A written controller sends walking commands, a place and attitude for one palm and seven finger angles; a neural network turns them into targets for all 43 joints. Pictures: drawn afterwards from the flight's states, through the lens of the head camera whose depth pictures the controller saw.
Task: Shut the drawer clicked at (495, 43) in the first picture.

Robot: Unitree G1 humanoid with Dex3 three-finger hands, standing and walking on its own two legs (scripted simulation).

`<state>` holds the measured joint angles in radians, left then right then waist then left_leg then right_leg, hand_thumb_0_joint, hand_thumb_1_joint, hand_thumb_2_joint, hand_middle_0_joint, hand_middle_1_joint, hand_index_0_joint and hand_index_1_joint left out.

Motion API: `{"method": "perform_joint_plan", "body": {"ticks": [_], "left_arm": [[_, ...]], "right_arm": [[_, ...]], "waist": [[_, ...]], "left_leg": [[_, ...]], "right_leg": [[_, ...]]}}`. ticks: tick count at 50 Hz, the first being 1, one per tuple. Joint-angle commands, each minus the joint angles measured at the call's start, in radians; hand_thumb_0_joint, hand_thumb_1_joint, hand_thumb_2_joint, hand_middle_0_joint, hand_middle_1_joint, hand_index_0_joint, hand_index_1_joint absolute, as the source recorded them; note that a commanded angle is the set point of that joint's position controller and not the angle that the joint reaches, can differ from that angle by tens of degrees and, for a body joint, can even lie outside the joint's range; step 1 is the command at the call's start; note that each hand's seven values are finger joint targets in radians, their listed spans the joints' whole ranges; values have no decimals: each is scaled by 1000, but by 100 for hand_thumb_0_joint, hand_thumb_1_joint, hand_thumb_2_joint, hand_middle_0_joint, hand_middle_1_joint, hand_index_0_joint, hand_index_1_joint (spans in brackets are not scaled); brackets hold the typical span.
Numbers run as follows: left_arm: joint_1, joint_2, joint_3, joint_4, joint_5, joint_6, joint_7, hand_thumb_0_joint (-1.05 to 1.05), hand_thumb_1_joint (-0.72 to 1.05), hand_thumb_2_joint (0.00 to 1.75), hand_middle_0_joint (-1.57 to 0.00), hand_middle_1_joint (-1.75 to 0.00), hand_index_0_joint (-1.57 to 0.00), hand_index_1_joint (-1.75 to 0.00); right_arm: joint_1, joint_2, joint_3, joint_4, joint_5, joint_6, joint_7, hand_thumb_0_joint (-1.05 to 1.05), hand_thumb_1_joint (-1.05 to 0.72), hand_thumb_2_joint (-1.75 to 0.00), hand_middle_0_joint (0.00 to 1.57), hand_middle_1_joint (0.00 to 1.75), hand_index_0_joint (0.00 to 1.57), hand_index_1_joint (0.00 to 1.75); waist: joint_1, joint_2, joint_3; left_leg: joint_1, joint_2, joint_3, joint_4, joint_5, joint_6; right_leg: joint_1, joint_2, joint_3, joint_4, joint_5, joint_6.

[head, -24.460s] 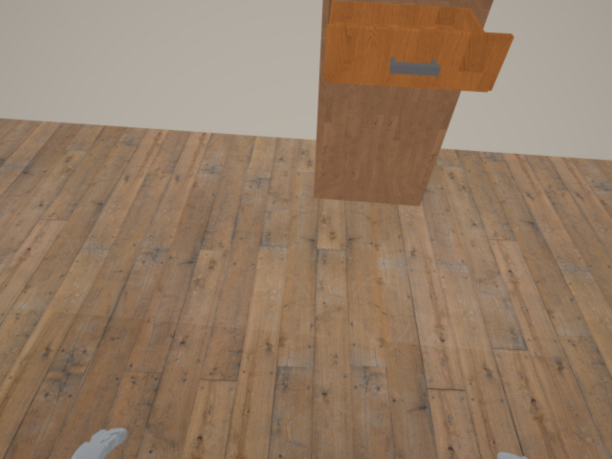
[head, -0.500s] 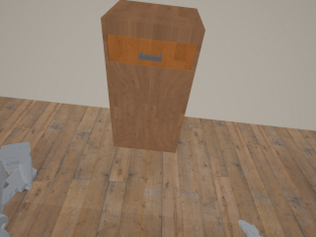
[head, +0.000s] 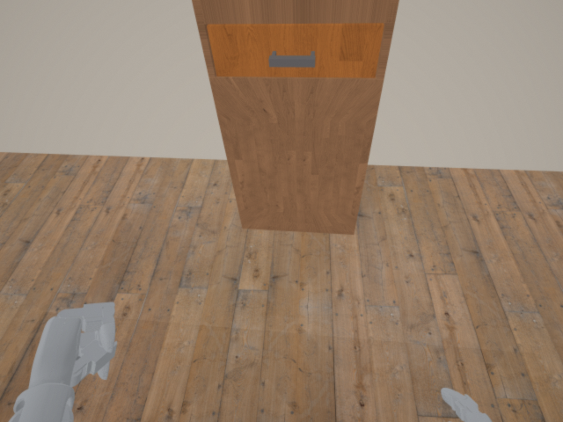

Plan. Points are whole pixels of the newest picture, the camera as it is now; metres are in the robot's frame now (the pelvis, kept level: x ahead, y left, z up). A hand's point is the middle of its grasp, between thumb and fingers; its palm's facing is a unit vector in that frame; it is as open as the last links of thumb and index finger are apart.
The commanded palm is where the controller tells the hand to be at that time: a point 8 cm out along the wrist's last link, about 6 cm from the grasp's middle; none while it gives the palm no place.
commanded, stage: let the arm hang, fingers relaxed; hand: left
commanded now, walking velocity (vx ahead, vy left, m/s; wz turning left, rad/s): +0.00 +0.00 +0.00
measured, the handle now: (292, 57) +0.96 +0.03 +0.05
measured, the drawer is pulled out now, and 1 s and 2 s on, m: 0.00 0.00 0.00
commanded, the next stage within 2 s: look to check the result in 1.00 s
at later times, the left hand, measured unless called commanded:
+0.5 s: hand out of the picture -0.03 +0.21 -0.15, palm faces +0.00 -0.96 -0.27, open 5.5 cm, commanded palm none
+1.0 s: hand out of the picture +0.01 +0.17 -0.16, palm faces +0.00 -0.98 -0.19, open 7.3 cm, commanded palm none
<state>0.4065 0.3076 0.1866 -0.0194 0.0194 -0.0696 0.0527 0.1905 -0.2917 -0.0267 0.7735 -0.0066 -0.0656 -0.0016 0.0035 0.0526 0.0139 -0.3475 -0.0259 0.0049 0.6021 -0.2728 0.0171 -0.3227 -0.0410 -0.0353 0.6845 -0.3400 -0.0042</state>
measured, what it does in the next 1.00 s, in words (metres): stands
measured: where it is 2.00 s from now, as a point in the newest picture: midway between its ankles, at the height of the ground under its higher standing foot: outside the picture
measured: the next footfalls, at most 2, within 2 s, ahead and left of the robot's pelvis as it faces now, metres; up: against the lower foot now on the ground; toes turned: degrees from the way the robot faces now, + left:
none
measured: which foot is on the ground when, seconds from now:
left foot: down 0.00-1.00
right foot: down 0.00-1.00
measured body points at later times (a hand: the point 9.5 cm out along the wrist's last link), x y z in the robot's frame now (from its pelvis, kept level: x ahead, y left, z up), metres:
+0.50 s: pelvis -0.02 +0.00 +0.01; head -0.01 -0.01 +0.46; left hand -0.02 +0.26 -0.13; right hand +0.00 -0.24 -0.14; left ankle +0.03 +0.11 -0.73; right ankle -0.02 -0.12 -0.73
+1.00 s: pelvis -0.01 +0.00 +0.02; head +0.01 -0.01 +0.46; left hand +0.01 +0.22 -0.14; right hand -0.03 -0.22 -0.15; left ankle +0.03 +0.11 -0.73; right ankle -0.02 -0.12 -0.73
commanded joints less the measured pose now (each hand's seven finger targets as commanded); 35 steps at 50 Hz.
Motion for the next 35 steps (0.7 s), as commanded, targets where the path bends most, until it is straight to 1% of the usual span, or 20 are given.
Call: {"method": "perform_joint_plan", "body": {"ticks": [1,2,3,4,5,6,7,8,9,11,12,15,17,21,25,26,32,33,34,35], "left_arm": [[-15,61,-86,299,17,50,-39,0,90,90,-116,-134,-116,-134],[-37,92,-91,372,19,46,-40,0,90,90,-112,-130,-112,-130],[-50,120,-92,440,18,45,-41,0,90,90,-108,-125,-108,-125],[-76,137,-97,507,15,48,-41,0,90,90,-104,-121,-104,-121],[-113,137,-106,564,11,51,-39,0,90,90,-100,-117,-100,-117],[-140,122,-120,613,6,55,-38,0,90,90,-96,-112,-96,-112],[-159,120,-131,654,3,60,-37,0,90,90,-92,-108,-92,-108],[-166,95,-142,697,-1,64,-38,0,90,90,-88,-104,-88,-104],[-163,80,-151,741,-3,70,-38,0,90,90,-84,-99,-84,-99],[-143,60,-148,814,-3,73,-38,0,90,90,-76,-91,-76,-91],[-147,77,-150,841,-1,72,-39,0,90,90,-72,-86,-72,-86],[-167,76,-155,916,-3,71,-44,0,90,90,-60,-73,-60,-73],[-172,81,-156,954,-4,68,-44,0,90,90,-52,-65,-52,-65],[-163,60,-161,1020,-6,66,-42,0,90,90,-36,-47,-36,-47],[-141,43,-163,1069,-9,65,-37,0,90,90,-20,-30,-20,-30],[-136,39,-164,1079,-9,66,-35,0,90,90,-20,-30,-20,-30],[-109,16,-164,1122,-10,64,-28,0,90,90,-20,-30,-20,-30],[-106,6,-166,1127,-11,65,-27,0,90,90,-20,-30,-20,-30],[-108,1,-165,1131,-11,65,-26,0,90,90,-20,-30,-20,-30],[-106,-6,-166,1134,-11,66,-25,0,90,90,-20,-30,-20,-30]], "right_arm": [[-47,-156,-37,-92,-17,-1,-1,0,-90,-90,20,30,20,30],[-47,-134,-33,-83,-15,6,-1,0,-90,-90,20,30,20,30],[-37,-112,-31,-69,-12,17,-1,0,-90,-90,20,30,20,30],[-31,-105,-32,-55,-15,29,-2,0,-90,-90,20,30,20,30],[-30,-102,-28,-31,-16,40,-5,0,-90,-90,20,30,20,30],[-35,-93,-22,-7,-15,48,-5,0,-90,-90,20,30,20,30],[-39,-90,-17,5,-15,53,-3,0,-90,-90,20,30,20,30],[-47,-73,-10,25,-16,58,-3,0,-90,-90,20,30,20,30],[-52,-62,-1,44,-16,62,-4,0,-90,-90,20,30,20,30],[-60,-51,-3,69,-20,71,-7,0,-90,-90,20,30,20,30],[-51,-64,-4,80,-18,74,-8,0,-90,-90,20,30,20,30],[-4,-61,-7,129,-18,78,-9,0,-90,-90,20,30,20,30],[20,-74,-12,155,-16,77,-10,0,-90,-90,20,30,20,30],[61,-60,-11,208,-14,75,-15,0,-90,-90,20,30,20,30],[90,-39,-6,254,-12,70,-18,0,-90,-90,20,30,20,30],[97,-32,-5,263,-11,70,-18,0,-90,-90,20,30,20,30],[125,-6,0,311,-9,64,-24,0,-90,-90,20,30,20,30],[128,11,3,318,-10,64,-24,0,-90,-90,20,30,20,30],[135,18,4,324,-10,65,-24,0,-90,-90,20,30,20,30],[135,21,4,328,-10,65,-25,0,-90,-90,20,30,20,30]], "waist": [[14,-146,-159],[13,-202,-170],[5,-238,-169],[-8,-225,-162],[-15,-214,-162],[-18,-148,-138],[-21,-65,-119],[-18,26,-97],[-12,83,-67],[0,158,-21],[0,137,-11],[-11,63,14],[-12,-1,12],[-15,-62,25],[-10,-65,26],[-9,-77,36],[-3,-47,34],[-2,-45,39],[-4,-57,36],[-3,-52,53]], "left_leg": [[61,201,-165,-81,652,85],[54,144,-112,-53,500,45],[63,87,-68,-16,355,18],[75,60,-45,-18,288,5],[96,59,-39,-31,246,-1],[127,63,-45,-55,224,-3],[146,77,-60,-85,244,-1],[134,94,-81,-127,221,4],[100,102,-101,-167,169,8],[55,102,-114,-213,37,10],[57,103,-117,-215,15,9],[60,99,-116,-244,-77,5],[82,107,-122,-252,-67,8],[114,111,-112,-257,-36,10],[117,115,-109,-271,-3,12],[115,116,-106,-273,-3,12],[117,121,-104,-283,60,14],[113,121,-97,-283,59,13],[112,120,-98,-285,61,12],[108,117,-97,-287,59,11]], "right_leg": [[151,-11,43,-75,218,-13],[181,-54,89,-130,389,-30],[181,-118,143,-164,515,-60],[175,-144,157,-167,588,-84],[168,-142,154,-177,555,-89],[124,-133,151,-201,445,-85],[99,-107,128,-214,335,-69],[93,-82,120,-233,228,-50],[102,-62,112,-254,141,-36],[107,-49,111,-303,39,-38],[106,-48,114,-324,24,-42],[79,-53,120,-373,-60,-48],[72,-51,111,-382,-66,-48],[50,-56,107,-396,-60,-46],[71,-55,95,-381,-18,-42],[67,-56,92,-381,-19,-40],[95,-52,85,-355,47,-38],[97,-55,80,-357,50,-35],[104,-53,80,-353,51,-35],[95,-53,81,-355,50,-34]]}}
